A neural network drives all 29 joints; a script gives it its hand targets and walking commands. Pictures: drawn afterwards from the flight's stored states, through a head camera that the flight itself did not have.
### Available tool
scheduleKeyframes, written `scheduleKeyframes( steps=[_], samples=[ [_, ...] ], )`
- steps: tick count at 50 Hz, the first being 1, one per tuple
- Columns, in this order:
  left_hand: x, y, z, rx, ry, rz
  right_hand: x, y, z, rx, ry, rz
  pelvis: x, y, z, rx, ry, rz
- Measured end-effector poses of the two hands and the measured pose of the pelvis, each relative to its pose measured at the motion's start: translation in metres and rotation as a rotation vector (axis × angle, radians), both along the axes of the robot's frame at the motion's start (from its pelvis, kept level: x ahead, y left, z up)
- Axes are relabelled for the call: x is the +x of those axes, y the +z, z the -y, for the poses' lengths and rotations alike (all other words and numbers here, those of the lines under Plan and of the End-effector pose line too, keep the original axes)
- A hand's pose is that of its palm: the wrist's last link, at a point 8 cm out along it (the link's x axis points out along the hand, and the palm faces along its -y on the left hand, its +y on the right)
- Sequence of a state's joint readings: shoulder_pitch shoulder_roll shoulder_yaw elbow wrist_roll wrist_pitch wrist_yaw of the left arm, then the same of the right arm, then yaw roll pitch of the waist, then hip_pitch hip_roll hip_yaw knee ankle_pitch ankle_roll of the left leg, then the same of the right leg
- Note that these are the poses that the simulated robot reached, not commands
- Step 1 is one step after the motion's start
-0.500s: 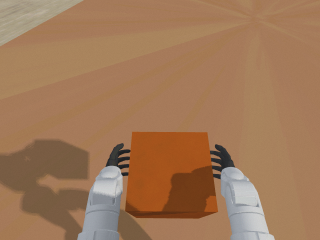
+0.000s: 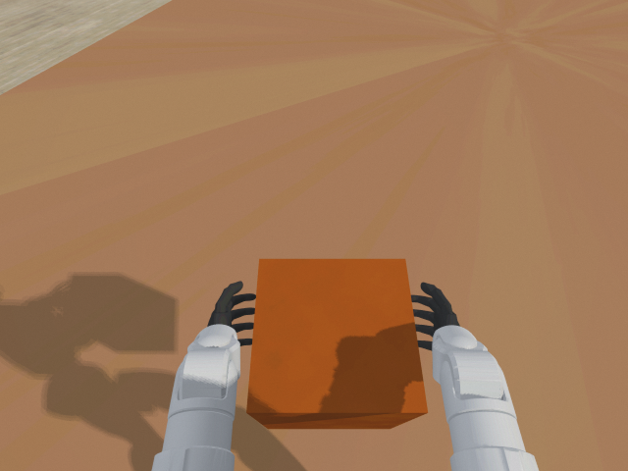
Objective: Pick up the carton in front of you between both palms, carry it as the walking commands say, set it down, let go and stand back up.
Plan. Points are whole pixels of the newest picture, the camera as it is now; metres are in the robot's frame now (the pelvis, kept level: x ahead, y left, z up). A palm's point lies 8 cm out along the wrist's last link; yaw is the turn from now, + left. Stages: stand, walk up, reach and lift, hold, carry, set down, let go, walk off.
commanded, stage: carry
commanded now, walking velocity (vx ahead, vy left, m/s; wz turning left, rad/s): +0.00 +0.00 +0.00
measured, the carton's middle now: (330, 351) +0.31 +0.00 -0.08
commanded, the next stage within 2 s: hold in 0.22 s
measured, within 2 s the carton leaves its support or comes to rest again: neither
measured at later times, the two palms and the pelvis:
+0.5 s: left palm (185, 360) +0.24 +0.19 +0.04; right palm (413, 327) +0.29 -0.11 +0.03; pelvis +0.00 -0.02 +0.01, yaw +9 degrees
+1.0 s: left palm (220, 342) +0.27 +0.15 +0.02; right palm (426, 305) +0.33 -0.14 +0.01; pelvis +0.01 -0.06 +0.01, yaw +12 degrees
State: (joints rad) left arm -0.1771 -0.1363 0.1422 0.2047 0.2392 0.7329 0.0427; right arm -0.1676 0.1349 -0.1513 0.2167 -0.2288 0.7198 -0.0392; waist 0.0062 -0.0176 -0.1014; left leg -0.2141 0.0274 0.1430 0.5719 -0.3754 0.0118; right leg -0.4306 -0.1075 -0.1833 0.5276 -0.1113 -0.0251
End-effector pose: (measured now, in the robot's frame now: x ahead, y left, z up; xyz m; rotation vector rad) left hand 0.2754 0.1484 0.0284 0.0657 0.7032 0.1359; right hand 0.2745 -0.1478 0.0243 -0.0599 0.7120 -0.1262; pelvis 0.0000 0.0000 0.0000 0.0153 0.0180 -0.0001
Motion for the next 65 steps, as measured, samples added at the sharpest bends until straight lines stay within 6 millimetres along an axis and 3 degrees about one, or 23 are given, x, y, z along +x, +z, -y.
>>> scheduleKeyframes(
  steps=[16, 23, 27, 40, 47, 52, 56, 65],
  samples=[
    [-0.006, 0.001, -0.001, -0.001, 0.003, 0.012, -0.005, 0.001, 0.0, 0.011, 0.003, 0.012, -0.003, 0.006, 0.002, -0.014, 0.067, 0.049],
    [-0.032, 0.006, -0.032, 0.036, 0.166, 0.023, 0.006, 0.005, -0.034, 0.043, 0.164, 0.024, -0.005, 0.009, 0.011, 0.0, 0.137, 0.102],
    [-0.041, 0.01, -0.038, 0.009, 0.226, 0.035, 0.015, 0.008, -0.043, 0.014, 0.228, 0.035, -0.004, 0.01, 0.019, -0.002, 0.183, 0.119],
    [-0.023, 0.015, -0.009, 0.023, 0.192, 0.021, 0.031, 0.008, -0.012, 0.043, 0.2, 0.02, 0.003, 0.012, 0.045, 0.002, 0.211, 0.121],
    [-0.012, 0.002, -0.002, 0.0, 0.198, -0.012, 0.048, -0.002, -0.007, 0.047, 0.185, -0.017, 0.006, 0.01, 0.056, 0.003, 0.204, 0.111],
    [0.0, -0.018, -0.003, 0.009, 0.227, -0.029, 0.065, -0.024, -0.013, 0.062, 0.153, -0.035, 0.003, 0.001, 0.059, -0.004, 0.201, 0.071],
    [0.014, -0.045, -0.005, 0.036, 0.223, -0.041, 0.079, -0.054, -0.016, 0.041, 0.153, -0.04, -0.004, -0.011, 0.059, -0.011, 0.203, -0.012],
    [0.045, -0.142, 0.008, 0.038, 0.227, -0.009, 0.101, -0.157, -0.004, 0.031, 0.132, -0.007, -0.025, -0.053, 0.052, -0.012, 0.191, -0.344]
  ],
)
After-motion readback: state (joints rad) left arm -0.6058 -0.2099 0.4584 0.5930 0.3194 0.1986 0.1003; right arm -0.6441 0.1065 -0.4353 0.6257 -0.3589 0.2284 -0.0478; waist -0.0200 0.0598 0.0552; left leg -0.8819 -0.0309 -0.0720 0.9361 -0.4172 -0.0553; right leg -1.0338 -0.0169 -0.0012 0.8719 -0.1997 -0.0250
